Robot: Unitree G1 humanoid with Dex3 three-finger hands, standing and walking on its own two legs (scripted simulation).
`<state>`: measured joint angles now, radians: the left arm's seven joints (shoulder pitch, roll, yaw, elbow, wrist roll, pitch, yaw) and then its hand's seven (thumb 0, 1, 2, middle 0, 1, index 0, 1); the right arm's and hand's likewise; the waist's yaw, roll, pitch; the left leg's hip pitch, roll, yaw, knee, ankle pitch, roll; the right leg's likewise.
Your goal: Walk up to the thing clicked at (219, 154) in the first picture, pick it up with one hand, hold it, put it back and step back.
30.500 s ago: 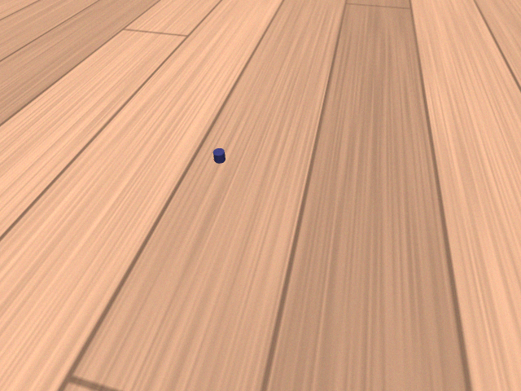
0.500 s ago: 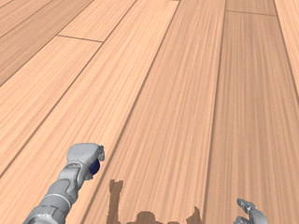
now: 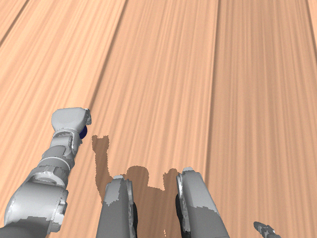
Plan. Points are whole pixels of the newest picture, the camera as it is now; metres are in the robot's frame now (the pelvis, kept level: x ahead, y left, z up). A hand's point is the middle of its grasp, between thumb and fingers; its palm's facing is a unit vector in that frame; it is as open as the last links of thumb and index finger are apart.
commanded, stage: crouch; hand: left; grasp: from above
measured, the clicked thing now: (74, 128) +0.43 +0.23 -0.14
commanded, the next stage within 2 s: lower in 1.22 s
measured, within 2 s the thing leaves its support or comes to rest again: neither
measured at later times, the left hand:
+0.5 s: hand (90, 138) +0.44 +0.23 -0.30, palm faces -0.43 -0.01 -0.90, open 8.0 cm
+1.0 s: hand (95, 140) +0.45 +0.22 -0.37, palm faces -0.45 -0.01 -0.89, open 7.9 cm
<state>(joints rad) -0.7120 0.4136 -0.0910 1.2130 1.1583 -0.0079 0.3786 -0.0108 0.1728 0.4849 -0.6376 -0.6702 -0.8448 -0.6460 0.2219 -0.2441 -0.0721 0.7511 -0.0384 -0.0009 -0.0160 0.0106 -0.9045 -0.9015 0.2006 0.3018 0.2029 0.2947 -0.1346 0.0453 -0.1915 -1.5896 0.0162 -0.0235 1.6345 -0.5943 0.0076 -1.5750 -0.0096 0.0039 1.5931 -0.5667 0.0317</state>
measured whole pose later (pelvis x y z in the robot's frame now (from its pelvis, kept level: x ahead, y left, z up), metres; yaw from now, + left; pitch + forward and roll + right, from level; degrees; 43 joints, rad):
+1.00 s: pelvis -0.02 -0.01 -0.20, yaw -3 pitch +36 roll -6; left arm -0.99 0.63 0.05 1.49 1.25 -0.14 0.43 -0.01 0.16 0.49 -0.64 -0.66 -0.85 -0.65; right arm 0.17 -0.26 0.01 0.78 -0.13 -0.07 0.12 0.01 -0.91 -0.90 0.20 0.30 0.20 0.30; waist -0.24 0.01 -0.08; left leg -2.25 0.00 -0.10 2.31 -0.69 -0.01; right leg -2.21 0.00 -0.04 2.24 -0.65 0.03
